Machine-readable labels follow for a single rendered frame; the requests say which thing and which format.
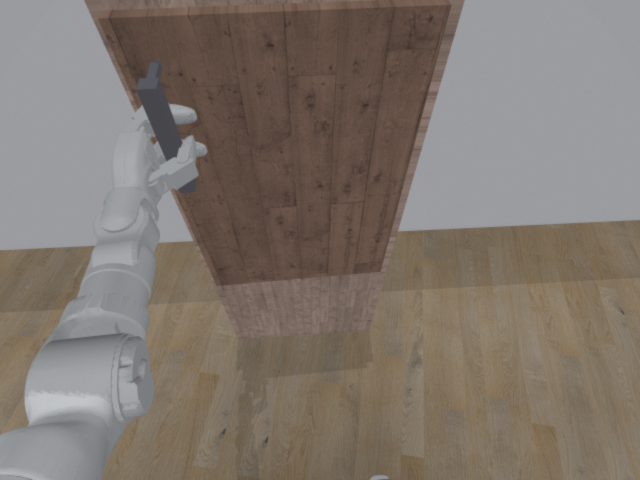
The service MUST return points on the cupboard door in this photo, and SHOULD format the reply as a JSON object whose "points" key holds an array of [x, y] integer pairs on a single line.
{"points": [[309, 113]]}

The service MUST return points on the robot left forearm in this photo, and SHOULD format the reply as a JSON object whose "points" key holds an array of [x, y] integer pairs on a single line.
{"points": [[117, 284]]}

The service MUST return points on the robot left hand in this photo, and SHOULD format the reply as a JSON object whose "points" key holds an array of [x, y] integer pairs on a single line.
{"points": [[137, 163]]}

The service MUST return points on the robot left upper arm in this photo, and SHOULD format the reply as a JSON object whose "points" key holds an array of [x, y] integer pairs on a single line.
{"points": [[82, 394]]}

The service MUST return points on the handle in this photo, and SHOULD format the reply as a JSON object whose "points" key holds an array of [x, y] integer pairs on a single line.
{"points": [[156, 106]]}

